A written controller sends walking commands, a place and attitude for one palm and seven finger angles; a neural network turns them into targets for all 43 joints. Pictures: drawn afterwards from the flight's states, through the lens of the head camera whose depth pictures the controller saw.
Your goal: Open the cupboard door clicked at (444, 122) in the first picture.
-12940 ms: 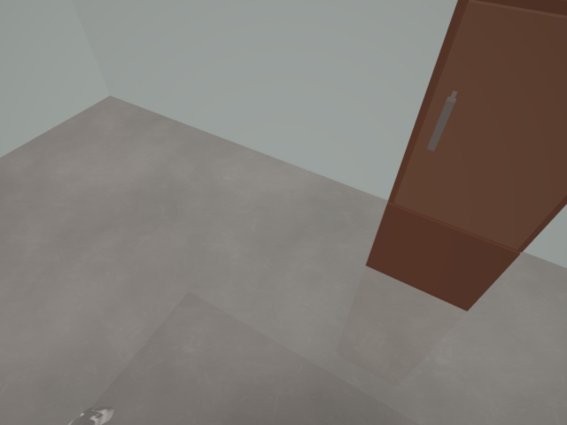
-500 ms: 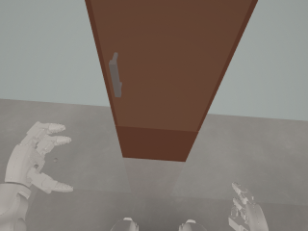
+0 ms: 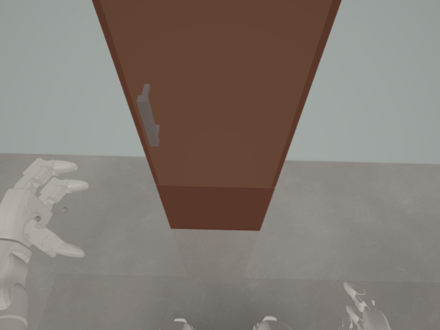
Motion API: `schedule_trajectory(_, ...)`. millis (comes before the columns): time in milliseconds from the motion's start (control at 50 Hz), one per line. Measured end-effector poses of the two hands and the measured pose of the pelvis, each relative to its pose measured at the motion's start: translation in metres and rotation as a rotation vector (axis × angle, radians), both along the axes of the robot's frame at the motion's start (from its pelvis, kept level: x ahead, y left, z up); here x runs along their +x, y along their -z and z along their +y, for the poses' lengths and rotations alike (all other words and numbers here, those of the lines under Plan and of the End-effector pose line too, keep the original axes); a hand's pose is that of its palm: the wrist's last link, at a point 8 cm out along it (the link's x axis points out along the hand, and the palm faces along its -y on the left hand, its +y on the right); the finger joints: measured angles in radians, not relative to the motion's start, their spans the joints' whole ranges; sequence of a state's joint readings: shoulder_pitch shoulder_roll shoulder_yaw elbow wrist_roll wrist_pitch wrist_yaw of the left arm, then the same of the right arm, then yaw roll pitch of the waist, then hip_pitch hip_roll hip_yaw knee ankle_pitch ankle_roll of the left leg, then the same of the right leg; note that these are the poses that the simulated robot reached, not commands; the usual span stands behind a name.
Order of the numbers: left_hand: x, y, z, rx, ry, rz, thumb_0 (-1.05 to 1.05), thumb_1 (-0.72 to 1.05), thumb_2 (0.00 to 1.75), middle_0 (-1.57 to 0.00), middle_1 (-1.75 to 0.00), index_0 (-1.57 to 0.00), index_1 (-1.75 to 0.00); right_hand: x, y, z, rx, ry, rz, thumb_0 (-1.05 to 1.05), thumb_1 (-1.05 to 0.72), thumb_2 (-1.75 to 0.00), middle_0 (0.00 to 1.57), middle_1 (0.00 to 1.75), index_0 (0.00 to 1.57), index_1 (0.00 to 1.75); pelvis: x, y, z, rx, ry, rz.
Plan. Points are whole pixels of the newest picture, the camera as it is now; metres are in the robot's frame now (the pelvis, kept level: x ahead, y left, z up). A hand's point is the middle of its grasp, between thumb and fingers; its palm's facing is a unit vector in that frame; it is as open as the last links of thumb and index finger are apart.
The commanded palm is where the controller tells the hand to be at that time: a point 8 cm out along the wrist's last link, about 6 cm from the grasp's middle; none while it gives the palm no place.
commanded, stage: raise the hand with hooked fingers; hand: left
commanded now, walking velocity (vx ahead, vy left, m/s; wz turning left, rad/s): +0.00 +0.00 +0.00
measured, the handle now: (150, 116) +0.54 +0.18 +0.04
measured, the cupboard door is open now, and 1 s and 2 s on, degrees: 0 0 0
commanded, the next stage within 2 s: move the hooked fingers beside the handle in 0.30 s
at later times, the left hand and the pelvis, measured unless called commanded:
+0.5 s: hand (65, 213) +0.29 +0.27 +0.07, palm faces +0.03 -1.00 -0.03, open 14.0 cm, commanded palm +0.27 +0.31 +0.06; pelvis -0.01 +0.00 +0.00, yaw +0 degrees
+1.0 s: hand (84, 180) +0.35 +0.26 +0.06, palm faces +0.01 -1.00 -0.02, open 14.0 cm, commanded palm +0.33 +0.31 +0.06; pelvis -0.01 +0.00 -0.01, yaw -1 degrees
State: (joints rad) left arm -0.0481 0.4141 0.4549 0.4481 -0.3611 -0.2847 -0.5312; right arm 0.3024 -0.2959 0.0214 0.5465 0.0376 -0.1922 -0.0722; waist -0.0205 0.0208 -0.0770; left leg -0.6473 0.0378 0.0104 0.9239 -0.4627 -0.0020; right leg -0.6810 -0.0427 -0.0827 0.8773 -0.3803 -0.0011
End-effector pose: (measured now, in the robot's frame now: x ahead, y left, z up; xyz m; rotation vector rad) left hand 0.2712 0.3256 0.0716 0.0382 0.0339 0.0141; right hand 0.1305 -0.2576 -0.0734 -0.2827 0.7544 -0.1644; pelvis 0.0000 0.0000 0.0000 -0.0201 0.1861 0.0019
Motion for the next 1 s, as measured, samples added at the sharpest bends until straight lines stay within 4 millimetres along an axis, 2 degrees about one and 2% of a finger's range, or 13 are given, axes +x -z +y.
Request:
schedule_trajectory(160,-0.005,0.003,-0.006,0.006,-0.019,-0.011,-0.01,-0.5,0.3,-0.3,-1.2,-0.3,-1.2,-0.002,0.001,-0.001,0.007,0.005,0.008,0.01,-0.9,-0.89,0.2,0.3,0.2,0.3,-0.002,0.0,-0.003,0.004,0.002,-0.004)
schedule_trajectory(480,-0.008,0.0,-0.004,-0.007,-0.019,-0.023,-0.01,-0.5,0.3,-0.3,-1.2,-0.3,-1.2,0.009,0.001,0.009,0.023,-0.024,-0.027,0.01,-0.9,-0.89,0.2,0.3,0.2,0.3,-0.006,0.0,-0.004,0.003,-0.006,-0.013)
schedule_trajectory(560,0.0,0.003,-0.006,-0.012,-0.012,-0.023,-0.01,-0.5,0.3,-0.3,-1.2,-0.3,-1.2,0.008,0.003,0.008,0.013,-0.027,-0.02,0.01,-0.9,-0.89,0.2,0.3,0.2,0.3,-0.008,0.002,-0.003,0.002,-0.009,-0.011)
schedule_trajectory(660,0.02,0.005,-0.011,-0.016,0.003,-0.025,-0.01,-0.5,0.3,-0.3,-1.2,-0.3,-1.2,0.001,0.006,0.007,0.003,-0.017,0.005,0.01,-0.9,-0.89,0.2,0.3,0.2,0.3,-0.011,0.004,-0.002,0.002,-0.008,-0.002)
schedule_trajectory(800,0.043,0.003,-0.011,-0.015,0.007,-0.021,-0.01,-0.5,0.3,-0.3,-1.2,-0.3,-1.2,-0.018,0.011,0.004,0.005,0.021,0.059,0.01,-0.9,-0.89,0.2,0.3,0.2,0.3,-0.01,0.004,0.0,0.003,0.005,0.013)
schedule_trajectory(1000,0.061,0.006,-0.011,-0.021,0.005,-0.025,-0.01,-0.5,0.3,-0.3,-1.2,-0.3,-1.2,-0.046,0.02,-0.001,0.0,0.065,0.165,0.01,-0.9,-0.89,0.2,0.3,0.2,0.3,-0.008,0.005,0.002,0.004,0.012,0.035)
